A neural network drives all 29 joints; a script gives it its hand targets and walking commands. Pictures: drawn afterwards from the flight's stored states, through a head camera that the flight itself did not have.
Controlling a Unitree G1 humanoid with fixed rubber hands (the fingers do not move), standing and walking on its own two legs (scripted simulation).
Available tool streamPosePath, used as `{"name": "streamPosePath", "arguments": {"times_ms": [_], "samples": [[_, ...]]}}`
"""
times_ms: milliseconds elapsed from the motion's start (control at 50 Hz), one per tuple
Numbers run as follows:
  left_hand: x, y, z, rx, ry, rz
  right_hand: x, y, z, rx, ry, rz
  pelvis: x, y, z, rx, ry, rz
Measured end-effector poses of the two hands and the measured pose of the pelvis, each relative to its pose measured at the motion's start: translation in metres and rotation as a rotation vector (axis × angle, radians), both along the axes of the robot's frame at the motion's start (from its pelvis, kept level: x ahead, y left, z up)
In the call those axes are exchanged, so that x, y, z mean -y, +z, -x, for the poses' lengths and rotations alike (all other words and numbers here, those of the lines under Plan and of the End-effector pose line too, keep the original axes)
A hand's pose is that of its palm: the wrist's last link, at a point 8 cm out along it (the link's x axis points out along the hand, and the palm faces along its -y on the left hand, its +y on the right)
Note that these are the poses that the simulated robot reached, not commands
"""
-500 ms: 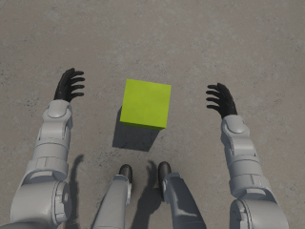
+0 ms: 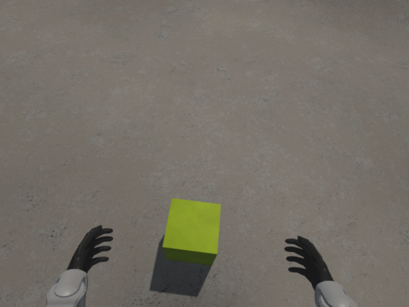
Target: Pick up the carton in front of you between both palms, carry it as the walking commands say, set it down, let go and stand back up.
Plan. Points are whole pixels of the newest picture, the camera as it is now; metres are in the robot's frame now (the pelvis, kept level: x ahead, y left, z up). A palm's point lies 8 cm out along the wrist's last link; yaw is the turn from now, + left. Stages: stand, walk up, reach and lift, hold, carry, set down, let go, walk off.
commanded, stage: let go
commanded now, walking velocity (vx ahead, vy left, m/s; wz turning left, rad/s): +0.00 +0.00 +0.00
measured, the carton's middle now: (192, 233) +0.43 +0.00 -0.65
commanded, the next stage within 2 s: stand in 0.52 s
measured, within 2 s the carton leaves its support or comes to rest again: neither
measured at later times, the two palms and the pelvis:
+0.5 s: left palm (71, 285) +0.17 +0.24 -0.06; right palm (320, 277) +0.17 -0.23 -0.06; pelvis +0.01 +0.00 +0.00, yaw -1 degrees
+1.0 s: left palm (40, 306) +0.14 +0.29 -0.08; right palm (341, 292) +0.15 -0.28 -0.09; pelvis +0.02 +0.00 +0.00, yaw +0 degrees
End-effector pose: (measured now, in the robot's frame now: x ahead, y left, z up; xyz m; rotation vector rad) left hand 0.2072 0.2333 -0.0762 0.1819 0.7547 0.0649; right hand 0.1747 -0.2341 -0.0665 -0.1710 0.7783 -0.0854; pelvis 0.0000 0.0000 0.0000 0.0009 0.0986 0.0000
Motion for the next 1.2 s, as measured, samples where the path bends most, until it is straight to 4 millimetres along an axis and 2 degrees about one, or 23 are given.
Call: {"name": "streamPosePath", "arguments": {"times_ms": [200, 400, 500, 600, 720, 800, 880, 1060, 1200], "samples": [[-0.003, 0.011, 0.028, -0.039, 0.003, 0.009, -0.008, 0.004, 0.005, -0.011, 0.001, -0.019, -0.007, 0.005, -0.017, 0.119, -0.009, 0.006], [-0.005, 0.016, 0.032, -0.034, 0.006, 0.01, -0.007, 0.008, -0.003, -0.009, 0.015, -0.001, -0.006, 0.005, -0.015, 0.152, -0.005, 0.003], [-0.003, 0.014, 0.033, -0.026, 0.01, 0.008, -0.003, 0.01, 0.001, -0.014, -0.003, 0.017, -0.004, 0.004, -0.012, 0.156, -0.01, 0.001], [-0.002, 0.007, 0.045, -0.04, 0.017, -0.018, 0.006, 0.011, 0.006, -0.01, -0.021, 0.056, -0.001, 0.002, -0.007, 0.152, -0.015, 0.001], [-0.035, 0.002, 0.066, -0.099, 0.039, -0.155, 0.033, -0.004, 0.02, -0.047, -0.02, 0.148, 0.0, 0.0, -0.003, 0.116, -0.003, 0.005], [-0.053, 0.003, 0.074, -0.128, 0.063, -0.199, 0.044, -0.013, 0.03, -0.088, -0.024, 0.166, 0.0, -0.001, -0.004, 0.103, 0.0, 0.005], [-0.059, 0.003, 0.073, -0.141, 0.074, -0.211, 0.048, -0.018, 0.032, -0.115, -0.024, 0.171, 0.0, 0.0, -0.009, 0.097, 0.002, 0.004], [-0.055, -0.003, 0.061, -0.151, 0.08, -0.191, 0.05, -0.019, 0.02, -0.132, -0.018, 0.183, 0.0, 0.0, -0.02, 0.095, 0.004, 0.001], [-0.056, -0.008, 0.063, -0.182, 0.088, -0.188, 0.055, -0.019, 0.017, -0.152, -0.024, 0.196, 0.001, 0.001, -0.023, 0.1, 0.005, 0.001]]}}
